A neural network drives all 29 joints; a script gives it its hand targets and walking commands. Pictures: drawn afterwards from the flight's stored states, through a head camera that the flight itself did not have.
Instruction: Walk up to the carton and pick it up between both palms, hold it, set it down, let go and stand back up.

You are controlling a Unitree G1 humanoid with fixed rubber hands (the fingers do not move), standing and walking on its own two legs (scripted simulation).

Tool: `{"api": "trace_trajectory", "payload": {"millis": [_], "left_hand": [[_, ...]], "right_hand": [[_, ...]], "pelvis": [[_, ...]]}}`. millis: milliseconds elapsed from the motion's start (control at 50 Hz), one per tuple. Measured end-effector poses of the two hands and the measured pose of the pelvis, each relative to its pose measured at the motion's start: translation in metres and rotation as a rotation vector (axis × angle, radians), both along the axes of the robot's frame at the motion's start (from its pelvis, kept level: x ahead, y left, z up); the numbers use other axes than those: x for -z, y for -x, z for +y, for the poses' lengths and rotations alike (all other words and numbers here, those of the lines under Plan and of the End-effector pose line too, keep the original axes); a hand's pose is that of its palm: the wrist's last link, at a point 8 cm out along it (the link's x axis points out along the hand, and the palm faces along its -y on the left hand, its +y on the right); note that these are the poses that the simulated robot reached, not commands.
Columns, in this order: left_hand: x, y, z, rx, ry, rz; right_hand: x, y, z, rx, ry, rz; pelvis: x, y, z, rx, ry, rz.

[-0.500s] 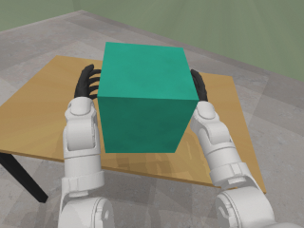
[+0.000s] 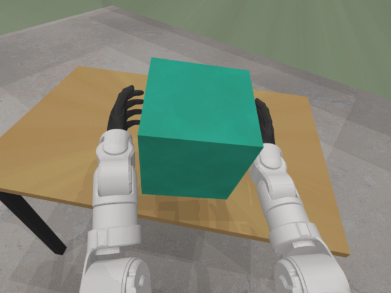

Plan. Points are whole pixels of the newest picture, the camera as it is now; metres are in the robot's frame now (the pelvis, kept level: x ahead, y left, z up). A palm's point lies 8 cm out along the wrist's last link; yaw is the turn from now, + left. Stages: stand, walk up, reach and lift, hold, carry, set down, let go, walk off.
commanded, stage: set down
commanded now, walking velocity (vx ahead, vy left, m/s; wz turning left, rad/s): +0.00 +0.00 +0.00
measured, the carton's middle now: (192, 135) +0.38 +0.00 +0.14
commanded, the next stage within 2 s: none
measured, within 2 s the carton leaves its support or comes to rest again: neither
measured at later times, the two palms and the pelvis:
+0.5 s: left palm (126, 138) +0.38 +0.13 +0.14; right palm (260, 144) +0.37 -0.14 +0.12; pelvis +0.02 +0.01 +0.00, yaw +0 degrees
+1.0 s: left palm (138, 147) +0.39 +0.12 +0.10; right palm (264, 153) +0.37 -0.16 +0.08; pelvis +0.02 +0.00 +0.00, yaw -1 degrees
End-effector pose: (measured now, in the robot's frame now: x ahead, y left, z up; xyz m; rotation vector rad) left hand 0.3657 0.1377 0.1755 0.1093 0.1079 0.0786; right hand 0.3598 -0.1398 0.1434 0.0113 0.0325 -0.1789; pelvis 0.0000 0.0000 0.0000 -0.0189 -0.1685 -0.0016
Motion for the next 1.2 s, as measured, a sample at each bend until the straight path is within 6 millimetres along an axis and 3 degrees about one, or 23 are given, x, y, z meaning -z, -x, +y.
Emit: {"api": "trace_trajectory", "payload": {"millis": [200, 540, 1200], "left_hand": [[0.036, -0.003, -0.003, 0.006, 0.012, 0.038], [0.041, -0.015, -0.005, 0.016, 0.007, 0.059], [0.098, -0.029, -0.028, 0.044, 0.02, 0.167]], "right_hand": [[0.025, -0.002, -0.004, 0.002, 0.008, 0.012], [0.029, -0.011, -0.005, 0.015, 0.02, 0.03], [0.074, -0.016, -0.029, 0.042, 0.014, 0.132]], "pelvis": [[0.0, -0.011, 0.002, -0.002, 0.008, 0.033], [0.0, -0.017, 0.01, 0.007, 0.012, 0.05], [-0.002, -0.018, -0.001, 0.021, 0.0, 0.154]]}}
